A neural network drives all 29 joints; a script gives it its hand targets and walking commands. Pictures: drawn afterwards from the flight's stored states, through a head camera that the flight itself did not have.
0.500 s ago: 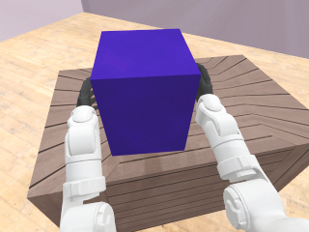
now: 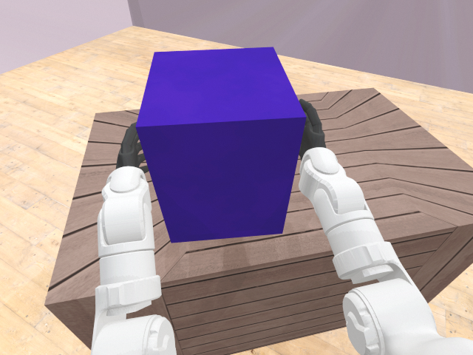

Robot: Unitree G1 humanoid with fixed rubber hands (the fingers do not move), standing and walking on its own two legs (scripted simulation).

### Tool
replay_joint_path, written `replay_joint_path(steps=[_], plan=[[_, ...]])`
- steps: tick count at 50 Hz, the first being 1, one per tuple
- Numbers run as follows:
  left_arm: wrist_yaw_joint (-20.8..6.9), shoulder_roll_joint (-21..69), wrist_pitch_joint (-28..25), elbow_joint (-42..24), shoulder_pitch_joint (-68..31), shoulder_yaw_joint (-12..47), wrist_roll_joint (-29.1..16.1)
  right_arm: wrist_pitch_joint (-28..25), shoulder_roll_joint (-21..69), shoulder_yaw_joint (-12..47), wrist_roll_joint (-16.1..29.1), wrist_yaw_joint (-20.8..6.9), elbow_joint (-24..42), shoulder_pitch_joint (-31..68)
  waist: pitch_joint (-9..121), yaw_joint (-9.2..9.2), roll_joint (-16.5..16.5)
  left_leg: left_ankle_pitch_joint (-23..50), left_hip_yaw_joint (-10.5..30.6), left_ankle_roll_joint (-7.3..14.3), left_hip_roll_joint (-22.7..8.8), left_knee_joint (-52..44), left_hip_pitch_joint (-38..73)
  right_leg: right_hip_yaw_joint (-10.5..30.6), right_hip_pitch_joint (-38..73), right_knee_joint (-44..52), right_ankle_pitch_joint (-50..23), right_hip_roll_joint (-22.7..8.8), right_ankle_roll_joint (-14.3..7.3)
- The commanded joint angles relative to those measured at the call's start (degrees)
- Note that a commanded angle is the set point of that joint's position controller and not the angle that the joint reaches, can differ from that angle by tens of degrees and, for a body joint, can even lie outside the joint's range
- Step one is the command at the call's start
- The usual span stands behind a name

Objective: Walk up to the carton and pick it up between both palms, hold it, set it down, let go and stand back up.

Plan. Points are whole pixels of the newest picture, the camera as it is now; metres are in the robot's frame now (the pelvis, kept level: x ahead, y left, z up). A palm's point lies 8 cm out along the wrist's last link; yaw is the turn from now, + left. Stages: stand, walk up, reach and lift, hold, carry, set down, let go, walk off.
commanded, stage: hold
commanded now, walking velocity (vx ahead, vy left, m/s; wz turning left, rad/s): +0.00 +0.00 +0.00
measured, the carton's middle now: (221, 146) +0.40 +0.01 +0.17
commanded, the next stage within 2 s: set down in 1.46 s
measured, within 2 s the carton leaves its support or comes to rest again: neither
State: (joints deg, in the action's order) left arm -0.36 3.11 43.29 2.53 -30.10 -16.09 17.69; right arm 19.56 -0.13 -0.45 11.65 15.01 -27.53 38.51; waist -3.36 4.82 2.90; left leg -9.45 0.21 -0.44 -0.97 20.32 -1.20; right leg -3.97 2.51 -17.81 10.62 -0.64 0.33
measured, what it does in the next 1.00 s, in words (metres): stands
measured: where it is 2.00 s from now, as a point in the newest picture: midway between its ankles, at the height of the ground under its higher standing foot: outside the picture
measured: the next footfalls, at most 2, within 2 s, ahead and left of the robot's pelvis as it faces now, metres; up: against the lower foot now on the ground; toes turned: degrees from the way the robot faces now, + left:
none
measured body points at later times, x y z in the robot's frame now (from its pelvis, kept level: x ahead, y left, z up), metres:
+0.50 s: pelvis +0.00 +0.00 +0.00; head -0.04 +0.03 +0.45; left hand +0.36 +0.15 +0.17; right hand +0.37 -0.14 +0.19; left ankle +0.03 +0.12 -0.75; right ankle +0.00 -0.12 -0.75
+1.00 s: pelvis +0.00 +0.00 +0.00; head -0.04 +0.03 +0.45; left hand +0.37 +0.15 +0.17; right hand +0.38 -0.14 +0.19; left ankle +0.03 +0.12 -0.75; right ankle +0.00 -0.12 -0.75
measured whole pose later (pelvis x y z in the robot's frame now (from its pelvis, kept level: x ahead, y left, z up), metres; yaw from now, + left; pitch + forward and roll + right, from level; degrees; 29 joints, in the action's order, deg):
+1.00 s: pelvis +0.00 +0.00 +0.00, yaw +0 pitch -9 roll -1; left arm -0.4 3.4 42.1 3.9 -30.9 -16.8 18.3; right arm 18.2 0.1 -1.2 10.7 14.3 -29.8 39.7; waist -3.8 5.2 3.4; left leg -9.2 0.0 -0.4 -1.1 20.2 -1.6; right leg -3.7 2.1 -17.6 10.2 -0.5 0.3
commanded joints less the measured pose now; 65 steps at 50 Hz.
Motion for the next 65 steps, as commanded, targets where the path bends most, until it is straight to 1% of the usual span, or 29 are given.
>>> replay_joint_path(steps=[1,4,7,9,11,13,14,17,19,20,23,26,28,30,36,40,43,44,45,50,51,52,54,57,58,60,63,64,65], plan=[[-7.29,30.19,-6.0,-8.21,-48.23,31.76,-10.13,-3.42,34.85,21.61,3.86,-6.43,15.06,43.61,25.28,1.21,-4.5,14.5,-0.92,-0.99,3.07,-1.17,9.02,-0.33,0.36,2.46,-12.54,3.3,3.18],[-7.98,29.27,-5.73,-6.65,-48.89,30.17,-8.99,-2.8,34.63,20.11,2.75,-6.82,12.24,42.65,22.43,0.9,-5.57,10.26,-1.5,-0.59,3.06,-2.47,7.47,-0.29,-0.65,2.79,-8.41,3.05,3.27],[-8.41,29.57,-5.45,-5.07,-48.68,28.7,-8.79,-2.85,33.72,18.34,1.91,-7.31,9.7,42.81,21.63,1.02,-4.76,8.12,-1.47,-0.01,2.68,-3.52,6.56,-0.53,-0.74,3.11,-5.99,3.14,3.07],[-8.5,29.97,-5.61,-4.81,-48.97,28.32,-8.46,-3.55,33.51,18.75,1.84,-7.4,11.02,44.42,23.06,0.83,-4.09,9.92,-1.43,0.03,2.61,-3.18,7.7,-0.73,-0.01,2.68,-8.16,3.28,3.17],[-8.18,30.56,-6.28,-6.74,-50.19,29.6,-9.08,-4.3,34.41,18.8,2.22,-7.44,11.98,44.61,26.04,1.43,-5.38,12.32,-1.45,-0.67,2.73,-2.44,8.62,-1.36,0.99,2.12,-9.74,3.52,3.13],[-7.91,30.5,-6.26,-7.47,-48.63,29.75,-9.11,-4.66,33.76,19.92,2.98,-7.25,13.46,44.57,27.02,0.7,-5.07,16.74,-1.04,-1.1,2.48,-1.52,10.54,-1.11,1.93,2.31,-13.26,4.02,3.28],[-7.98,30.84,-6.02,-5.83,-48.18,30.17,-8.54,-4.61,33.1,19.75,2.69,-7.17,12.47,44.43,25.42,1.56,-6.22,16.53,-1.22,-1.32,2.93,-1.15,9.82,-0.83,0.39,2.39,-13.24,3.77,3.24],[-7.76,29.98,-6.28,-7.22,-48.39,29.58,-8.81,-4.83,34.11,20.99,2.84,-7.29,12.81,43.95,27.19,0.54,-4.47,15.71,-0.97,-0.97,2.8,-1.31,9.83,-0.8,1.67,2.17,-12.18,3.54,3.1],[-7.41,29.71,-6.67,-9.88,-49.52,31.1,-9.67,-5.28,34.15,21.19,4.03,-7.24,15.14,44.6,28.46,0.22,-5.86,16.45,-1.02,-1.31,3.14,-1.12,9.93,-0.77,1.59,1.94,-13.72,3.72,3.4],[-7.2,29.87,-6.98,-10.95,-50.04,31.58,-10.52,-5.48,35.2,22.26,4.42,-7.24,16.23,45.52,30.42,0.37,-4.93,17.35,-1.12,-1.2,3.01,-0.65,10.65,-0.79,2.34,1.78,-15.25,3.7,3.19],[-6.74,29.61,-7.31,-10.3,-48.99,31.81,-10.37,-5.51,34.87,22.48,4.63,-6.93,16.82,45.56,30.35,0.21,-5.59,17.08,-0.78,-1.01,3.18,0.04,10.57,-0.38,2.0,1.01,-16.06,3.55,3.54],[-6.73,29.91,-6.91,-7.01,-48.44,31.28,-9.64,-5.0,34.6,21.6,3.22,-7.24,14.67,45.48,27.26,-0.46,-5.19,12.57,-1.07,-0.63,3.03,-1.2,8.5,-0.46,0.34,1.91,-10.6,3.47,3.33],[-7.06,29.93,-6.69,-6.11,-50.02,30.84,-9.46,-4.55,34.86,19.99,2.49,-7.57,11.51,44.65,25.13,0.8,-4.89,9.44,-1.48,-0.1,2.96,-2.51,7.2,-0.51,-0.89,2.74,-7.05,2.8,2.93],[-7.4,30.36,-6.44,-3.68,-49.93,30.01,-8.44,-4.23,34.96,19.33,1.58,-7.89,9.21,44.27,23.19,0.93,-5.08,7.53,-1.55,0.15,2.91,-3.22,6.23,-0.13,-0.98,3.28,-5.78,2.68,2.77],[-7.74,30.64,-6.6,-6.84,-49.29,30.57,-9.85,-4.74,35.02,20.34,3.15,-7.14,13.63,45.36,26.83,1.13,-5.08,16.46,-1.03,-0.86,2.92,-1.12,9.99,-0.85,1.47,1.79,-15.09,3.43,3.26],[-8.18,29.99,-6.52,-6.35,-48.08,29.55,-9.23,-4.17,34.75,20.71,2.65,-6.73,12.52,43.13,25.52,1.34,-3.76,15.56,-1.02,-0.86,3.34,-1.3,9.43,-0.62,1.18,2.19,-14.94,3.26,3.61],[-8.38,29.21,-6.25,-6.38,-46.61,29.21,-8.43,-4.43,34.32,20.94,2.99,-6.47,13.78,43.0,25.96,1.05,-4.89,15.3,-1.23,-0.74,3.4,-1.15,8.88,-0.26,2.19,1.86,-15.67,3.08,3.64],[-8.59,29.61,-6.12,-5.4,-47.37,29.23,-8.08,-4.12,33.66,19.87,2.45,-6.63,11.69,43.78,23.92,1.67,-5.18,13.51,-1.21,-0.66,3.19,-1.58,8.99,-0.7,1.31,2.35,-13.3,3.37,3.23],[-8.45,29.16,-6.46,-7.26,-48.61,29.0,-8.6,-4.5,34.74,20.89,2.43,-6.88,13.2,43.97,26.44,0.7,-4.83,13.82,-1.37,-0.52,3.13,-1.46,8.73,-0.86,1.63,1.97,-12.99,3.22,3.27],[-6.66,30.01,-7.89,-11.18,-49.58,32.58,-11.12,-5.63,34.77,22.98,4.88,-7.12,17.21,44.99,32.13,0.03,-5.47,21.53,-0.77,-1.67,3.09,0.89,11.65,-0.62,1.48,0.58,-18.05,3.81,3.39],[-6.42,30.47,-7.55,-10.34,-48.55,32.98,-10.89,-5.27,34.21,22.8,5.25,-7.06,16.14,44.03,29.77,0.55,-5.87,20.95,-0.44,-2.04,2.96,0.44,11.69,-0.8,1.48,1.44,-17.76,3.95,3.54],[-6.45,29.24,-7.42,-10.45,-47.91,32.0,-10.38,-5.29,34.69,23.19,4.87,-6.93,17.99,44.88,29.65,-0.01,-5.47,19.83,-1.03,-1.58,3.32,0.37,11.0,-0.59,1.38,1.07,-17.03,3.8,3.68],[-6.64,30.05,-6.66,-7.77,-47.02,32.26,-9.6,-4.51,33.6,21.85,3.51,-6.89,13.93,43.14,26.1,0.75,-5.13,15.62,-0.36,-1.35,2.9,-0.85,9.37,-0.37,0.15,2.02,-13.01,3.56,3.46],[-7.7,28.95,-5.63,-3.58,-46.82,28.75,-7.63,-3.61,33.71,19.53,1.77,-7.53,9.96,41.94,20.12,0.07,-3.94,6.81,-1.61,0.12,2.87,-3.83,5.66,-0.52,-0.78,3.59,-5.8,2.87,3.32],[-7.83,29.2,-5.67,-3.63,-48.24,28.11,-7.9,-3.72,33.75,18.99,1.35,-7.67,9.5,42.54,21.27,0.46,-3.88,6.47,-1.53,0.31,2.85,-3.93,5.08,-0.3,-0.22,3.36,-5.21,2.65,2.84],[-7.88,29.48,-6.38,-7.19,-51.47,29.39,-9.07,-4.52,34.41,19.49,1.81,-7.76,10.79,44.53,24.68,0.75,-5.11,8.64,-1.63,-0.15,2.72,-3.45,5.74,-0.51,1.08,2.75,-7.26,2.85,2.71],[-7.01,31.37,-7.33,-11.22,-51.37,32.73,-11.63,-5.79,34.75,21.16,4.27,-7.3,18.74,48.12,32.27,0.76,-5.24,19.42,-0.56,-1.16,2.94,-0.06,11.05,-0.95,2.41,1.04,-15.98,3.88,3.1],[-6.86,31.62,-6.98,-8.84,-50.49,32.52,-11.04,-5.31,34.42,20.92,4.16,-6.9,15.81,46.66,30.47,1.94,-5.51,21.09,-0.51,-1.7,2.88,0.57,12.19,-0.84,0.85,1.49,-17.39,3.76,3.1],[-6.94,31.26,-6.94,-8.42,-49.38,32.68,-10.8,-5.2,34.34,21.11,3.93,-6.77,16.33,46.02,30.24,1.7,-5.96,20.22,-0.62,-1.8,3.1,0.3,12.19,-0.88,0.43,1.64,-16.42,3.83,3.29]])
